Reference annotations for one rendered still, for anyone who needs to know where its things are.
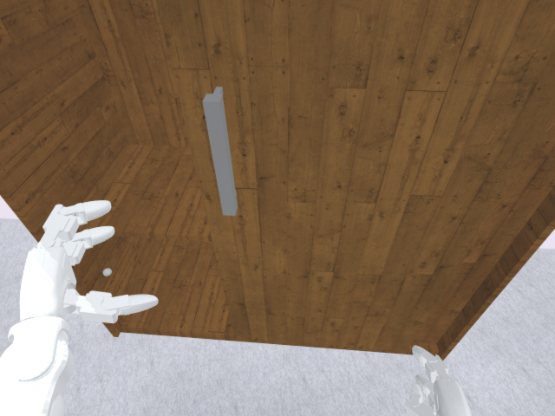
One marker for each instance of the left robot hand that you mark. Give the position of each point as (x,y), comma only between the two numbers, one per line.
(48,270)

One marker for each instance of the handle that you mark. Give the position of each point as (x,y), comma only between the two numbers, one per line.
(217,130)

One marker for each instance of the right robot hand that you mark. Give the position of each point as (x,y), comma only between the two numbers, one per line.
(445,395)

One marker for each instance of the robot left forearm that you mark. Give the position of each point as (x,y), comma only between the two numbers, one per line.
(36,367)

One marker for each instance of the wardrobe door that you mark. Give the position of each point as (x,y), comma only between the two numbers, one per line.
(529,188)
(371,141)

